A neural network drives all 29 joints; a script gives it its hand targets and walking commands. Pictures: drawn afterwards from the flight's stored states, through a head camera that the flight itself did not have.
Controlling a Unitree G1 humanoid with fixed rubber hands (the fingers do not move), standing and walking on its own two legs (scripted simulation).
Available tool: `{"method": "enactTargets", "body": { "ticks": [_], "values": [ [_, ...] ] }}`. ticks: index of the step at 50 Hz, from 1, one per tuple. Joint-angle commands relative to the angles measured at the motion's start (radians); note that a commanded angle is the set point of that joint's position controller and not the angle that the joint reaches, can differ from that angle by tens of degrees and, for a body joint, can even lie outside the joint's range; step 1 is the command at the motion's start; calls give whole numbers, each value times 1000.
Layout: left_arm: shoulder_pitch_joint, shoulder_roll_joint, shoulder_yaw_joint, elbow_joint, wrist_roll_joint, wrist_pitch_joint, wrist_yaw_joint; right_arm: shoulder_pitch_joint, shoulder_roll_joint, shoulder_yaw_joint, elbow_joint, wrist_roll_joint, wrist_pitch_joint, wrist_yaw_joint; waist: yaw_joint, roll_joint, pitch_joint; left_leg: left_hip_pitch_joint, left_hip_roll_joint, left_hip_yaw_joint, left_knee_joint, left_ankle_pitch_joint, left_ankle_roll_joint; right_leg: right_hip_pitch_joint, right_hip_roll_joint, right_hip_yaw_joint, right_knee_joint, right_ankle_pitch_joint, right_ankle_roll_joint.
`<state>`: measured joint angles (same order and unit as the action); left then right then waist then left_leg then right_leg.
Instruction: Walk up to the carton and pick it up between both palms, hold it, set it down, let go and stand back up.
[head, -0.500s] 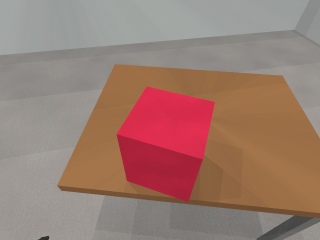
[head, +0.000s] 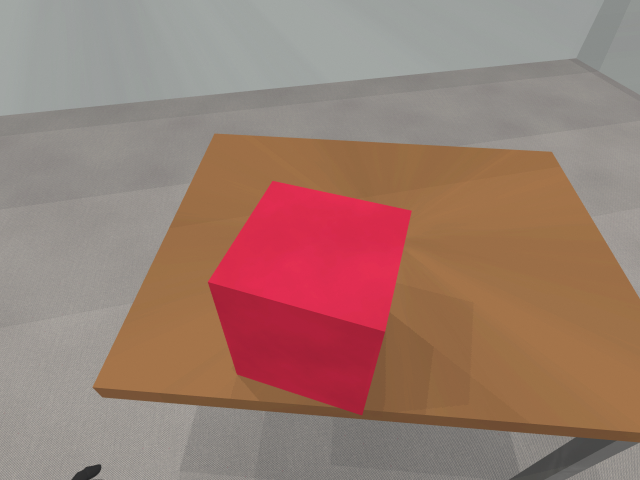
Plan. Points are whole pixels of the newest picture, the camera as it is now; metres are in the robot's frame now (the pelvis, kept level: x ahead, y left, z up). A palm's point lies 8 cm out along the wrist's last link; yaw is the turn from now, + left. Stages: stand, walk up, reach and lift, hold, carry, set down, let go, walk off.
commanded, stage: walk up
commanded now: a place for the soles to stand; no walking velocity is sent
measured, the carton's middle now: (317, 298) +0.39 +0.02 -0.02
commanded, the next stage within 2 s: reach and lift in 0.48 s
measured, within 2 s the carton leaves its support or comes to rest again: neither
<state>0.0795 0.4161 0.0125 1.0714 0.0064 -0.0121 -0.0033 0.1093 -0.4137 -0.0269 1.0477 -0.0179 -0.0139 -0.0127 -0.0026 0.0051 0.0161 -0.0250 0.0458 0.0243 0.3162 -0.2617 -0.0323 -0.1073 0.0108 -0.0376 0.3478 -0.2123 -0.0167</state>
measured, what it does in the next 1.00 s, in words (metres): stands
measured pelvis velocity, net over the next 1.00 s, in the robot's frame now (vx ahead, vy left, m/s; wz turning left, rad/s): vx -0.03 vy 0.03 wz -0.01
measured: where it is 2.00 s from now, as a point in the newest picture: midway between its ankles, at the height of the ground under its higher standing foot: outside the picture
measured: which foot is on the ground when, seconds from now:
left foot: down 0.00-1.00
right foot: down 0.00-1.00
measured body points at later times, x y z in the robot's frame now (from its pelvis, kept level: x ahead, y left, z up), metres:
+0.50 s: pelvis -0.01 +0.00 +0.00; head -0.01 +0.01 +0.45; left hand +0.10 +0.32 -0.11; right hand +0.08 -0.33 -0.11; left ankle -0.06 +0.14 -0.75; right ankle -0.01 -0.11 -0.75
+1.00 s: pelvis -0.03 +0.03 -0.01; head -0.05 +0.06 +0.44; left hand +0.14 +0.32 -0.09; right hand +0.11 -0.29 -0.06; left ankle -0.06 +0.14 -0.75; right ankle -0.01 -0.11 -0.75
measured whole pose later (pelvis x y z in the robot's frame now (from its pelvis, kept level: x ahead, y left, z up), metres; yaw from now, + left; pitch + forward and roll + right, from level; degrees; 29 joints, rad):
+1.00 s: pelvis -0.03 +0.03 -0.01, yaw -1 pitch -8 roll -2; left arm 0.15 0.33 0.13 0.41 0.07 0.46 0.00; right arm 0.18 -0.37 -0.12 0.77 0.01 -0.12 0.06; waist 0.00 -0.05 0.09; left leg -0.03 0.05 0.05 0.51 -0.34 0.00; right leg -0.08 0.00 -0.03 0.44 -0.23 0.01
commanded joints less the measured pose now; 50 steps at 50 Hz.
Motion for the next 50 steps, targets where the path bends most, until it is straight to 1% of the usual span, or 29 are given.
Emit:
{"method": "enactTargets", "body": {
  "ticks": [1,7,9,11,12,14,15,16,18,19,20,22,24,25,26,27,29,31,32,34,35,36,38,40,42,44,45,46,50],
  "values": [
    [-24,180,30,-38,2,-10,3,-27,-182,-28,-40,-3,-10,-5,6,-8,-7,-53,89,-40,-37,213,41,32,-135,108,-29,343,-28],
    [-37,176,34,-54,1,-10,2,-16,-177,-25,-38,-2,-12,-6,0,-22,-45,-43,95,-40,-39,206,47,50,-132,107,-25,321,-26],
    [-31,174,32,-54,1,-9,2,-22,-177,-24,-40,-6,-12,-5,6,0,-51,-39,93,-33,-35,190,45,44,-129,109,-33,288,-23],
    [-39,177,34,-59,2,-9,1,-15,-177,-23,-36,-6,-14,-4,1,-11,-62,-34,95,-35,-38,203,45,54,-131,115,-23,312,-21],
    [-35,182,37,-59,3,-8,1,-23,-172,-24,-42,-5,-12,-4,8,13,-26,-55,91,-34,-38,190,42,40,-125,116,-24,294,-23],
    [-32,181,30,-61,5,-8,1,-12,-175,-25,-42,-6,-15,-2,2,17,-38,-51,88,-37,-39,175,43,38,-128,114,-21,279,-24],
    [-31,174,29,-60,1,-6,0,-19,-168,-23,-44,-5,-15,-4,9,-8,-19,-60,93,-41,-52,158,46,22,-126,110,-25,248,-22],
    [-39,176,29,-57,1,-5,-2,-25,-184,-25,-48,-9,-15,-3,1,8,-20,-58,91,-39,-48,140,46,13,-124,119,-39,223,-25],
    [-32,170,29,-58,1,-6,-3,-20,-186,-23,-43,-5,-14,-4,6,6,-9,-63,90,-38,-49,117,52,6,-120,118,-47,210,-20],
    [-28,171,30,-63,3,-8,-3,-20,-179,-25,-45,-7,-15,-3,5,-27,5,-64,90,-40,-52,119,52,-3,-124,128,-51,209,-21],
    [-24,174,30,-65,8,-8,-2,-14,-182,-25,-48,-3,-16,-1,6,-33,-1,-56,87,-43,-44,112,50,-2,-117,119,-47,212,-22],
    [-28,178,31,-59,7,-10,-2,-6,-180,-26,-46,-1,-17,0,0,-31,-25,-44,95,-55,-45,136,53,14,-123,127,-39,242,-22],
    [-25,173,26,-66,4,-11,-2,-12,-181,-25,-39,-6,-17,0,0,14,-39,-34,96,-32,-48,148,49,10,-126,133,-39,250,-23],
    [-375,146,56,-411,-20,209,21,-363,-39,-152,-87,-109,-174,49,-12,-72,70,-250,-46,82,133,-8,-12,-140,-17,-15,50,-42,-16],
    [-373,142,57,-482,-16,319,35,-297,-83,-175,-92,-115,-166,73,-20,-58,107,-276,-34,84,162,-58,-16,-139,-31,2,85,-89,-37],
    [-358,143,60,-527,-17,370,41,-275,-95,-182,-106,-107,-147,87,-17,-63,111,-292,-29,85,170,-83,-12,-142,-33,-2,89,-110,-48],
    [-293,143,61,-567,-1,435,31,-216,-119,-188,-132,-87,-135,88,-39,-93,38,-240,-30,67,200,-3,-4,-123,-17,-25,102,22,-42],
    [-193,143,88,-617,36,484,2,-97,-141,-170,-109,-41,-127,73,-61,-57,-114,-149,-30,65,258,174,-3,-36,-12,-28,148,290,-25],
    [-121,144,106,-634,59,510,-11,-58,-167,-163,-106,-14,-125,67,-58,-62,-187,-89,-36,55,275,309,-2,30,1,-31,177,461,-15],
    [-33,132,154,-668,91,515,-35,-28,-184,-139,-134,36,-140,41,-54,-47,-299,-103,-56,54,293,434,-5,213,-1,-13,221,765,11],
    [-8,118,174,-705,109,510,-36,-23,-178,-119,-149,52,-147,32,-45,-15,-307,-129,-56,47,281,469,-9,259,-1,-12,231,818,16],
    [-5,100,185,-718,117,498,-36,-41,-173,-112,-192,61,-160,26,-23,-5,-304,-119,-57,55,258,417,-6,265,-1,-11,219,785,26],
    [27,82,187,-731,129,491,-22,-28,-163,-99,-226,68,-173,28,6,30,-240,-70,-53,52,215,421,-16,234,9,-29,184,665,17],
    [28,56,182,-750,130,482,-11,-30,-155,-98,-234,71,-175,41,9,73,-142,-32,-44,37,190,489,-30,159,23,-43,150,572,2],
    [20,31,169,-759,113,469,3,-24,-140,-110,-263,55,-167,61,15,92,-36,-30,-35,36,160,458,-35,76,37,-47,104,393,-15],
    [-12,15,154,-762,87,459,7,-12,-105,-115,-307,44,-141,73,3,95,57,-73,-31,43,109,328,-29,40,36,-40,66,238,-24],
    [-34,15,147,-767,73,454,8,-23,-94,-120,-343,34,-129,75,-1,65,88,-116,-26,48,88,258,-22,38,36,-34,59,203,-27],
    [-61,22,134,-780,58,444,9,-16,-68,-123,-380,27,-116,73,-5,64,122,-175,-17,52,59,150,-10,52,27,-25,50,143,-29],
    [-92,33,93,-790,23,437,-5,37,-8,-140,-482,5,-60,57,-31,22,167,-264,1,79,3,-37,5,94,15,-20,42,49,-30]
  ]
}}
